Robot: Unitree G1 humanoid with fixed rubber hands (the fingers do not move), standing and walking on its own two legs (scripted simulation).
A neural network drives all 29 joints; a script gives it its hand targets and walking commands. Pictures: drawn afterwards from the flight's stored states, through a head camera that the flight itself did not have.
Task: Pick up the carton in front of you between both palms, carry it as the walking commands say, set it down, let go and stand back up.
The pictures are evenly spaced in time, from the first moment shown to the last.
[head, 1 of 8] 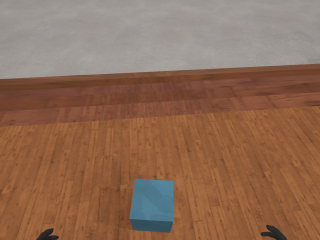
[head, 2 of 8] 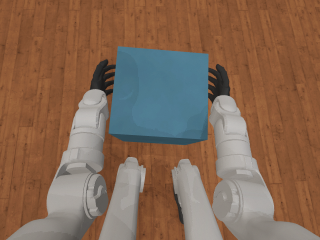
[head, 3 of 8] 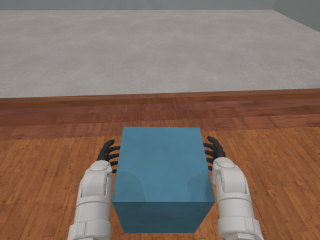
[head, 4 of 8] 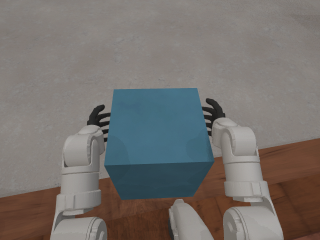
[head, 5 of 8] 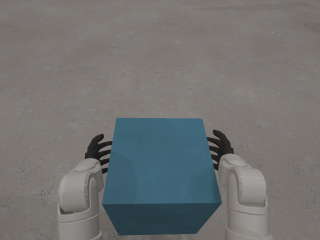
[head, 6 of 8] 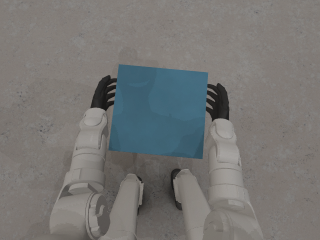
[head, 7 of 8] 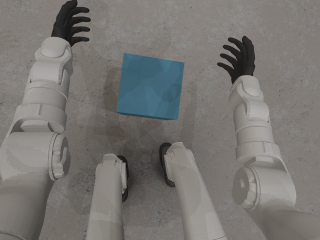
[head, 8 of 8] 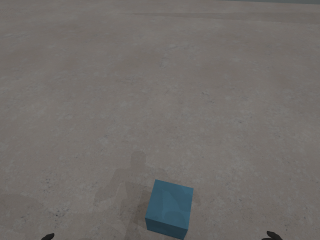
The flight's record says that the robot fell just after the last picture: no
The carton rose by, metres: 0.69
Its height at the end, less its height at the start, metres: -0.78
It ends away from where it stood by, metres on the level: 4.72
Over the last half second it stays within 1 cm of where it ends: yes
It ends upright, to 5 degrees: yes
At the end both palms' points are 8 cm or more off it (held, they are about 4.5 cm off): yes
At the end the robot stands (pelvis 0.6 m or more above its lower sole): yes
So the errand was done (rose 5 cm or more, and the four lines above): yes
